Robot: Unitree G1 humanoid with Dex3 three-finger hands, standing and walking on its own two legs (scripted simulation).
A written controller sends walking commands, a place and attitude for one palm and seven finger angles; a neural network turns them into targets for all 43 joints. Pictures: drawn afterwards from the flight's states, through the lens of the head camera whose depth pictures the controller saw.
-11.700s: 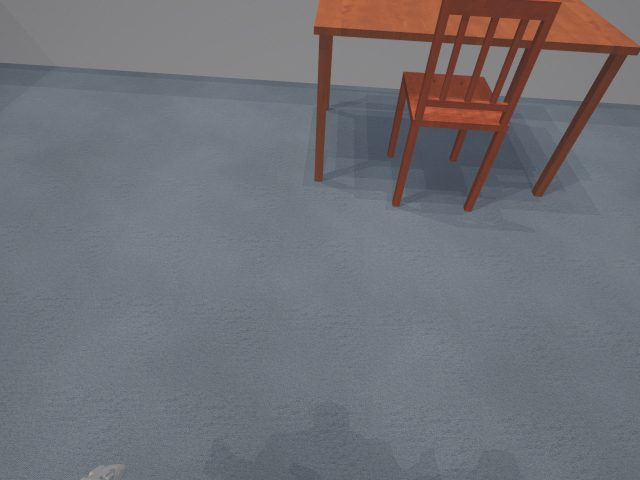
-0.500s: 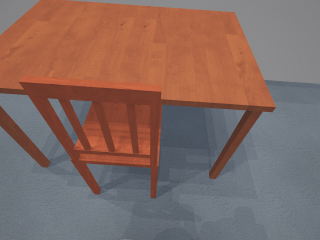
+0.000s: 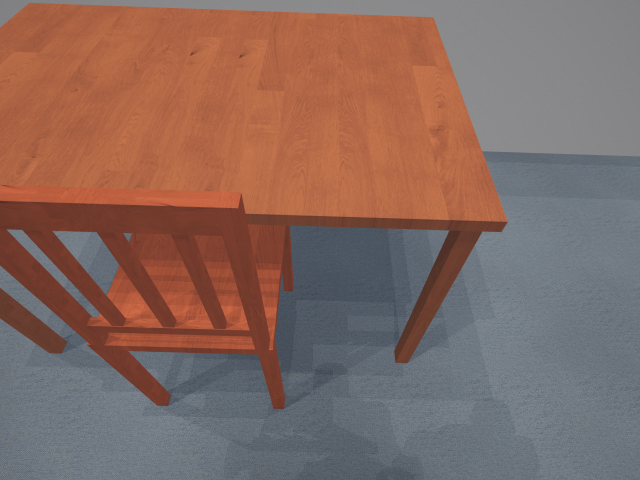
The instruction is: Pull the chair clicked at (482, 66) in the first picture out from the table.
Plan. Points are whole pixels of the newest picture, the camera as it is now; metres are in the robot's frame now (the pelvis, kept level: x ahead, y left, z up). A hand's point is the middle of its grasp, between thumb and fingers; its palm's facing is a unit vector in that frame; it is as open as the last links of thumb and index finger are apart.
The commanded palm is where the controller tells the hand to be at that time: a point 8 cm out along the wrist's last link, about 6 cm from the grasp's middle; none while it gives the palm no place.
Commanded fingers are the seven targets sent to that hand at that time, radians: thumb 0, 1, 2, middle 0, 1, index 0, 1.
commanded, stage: come to a stop and stand still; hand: left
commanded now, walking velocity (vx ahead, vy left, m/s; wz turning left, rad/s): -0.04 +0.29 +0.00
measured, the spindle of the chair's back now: (143, 283) +0.40 +0.30 -0.07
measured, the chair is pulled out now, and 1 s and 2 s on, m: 0.00 0.00 0.00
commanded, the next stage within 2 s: look again from close up in 1.18 s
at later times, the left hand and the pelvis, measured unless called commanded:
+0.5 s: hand out of the picture +0.01 +0.20 -0.18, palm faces +0.09 -0.98 -0.20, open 7.4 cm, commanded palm none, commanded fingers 0.00 0.90 0.90 -0.20 -0.30 -0.20 -0.30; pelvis -0.02 +0.01 +0.00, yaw +0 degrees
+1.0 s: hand out of the picture -0.08 +0.15 -0.17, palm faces +0.02 -0.99 -0.15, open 7.4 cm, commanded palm none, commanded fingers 0.00 0.90 0.90 -0.20 -0.30 -0.20 -0.30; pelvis -0.07 -0.01 +0.01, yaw +0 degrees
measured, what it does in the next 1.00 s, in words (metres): steps on the spot: left foot, then right foot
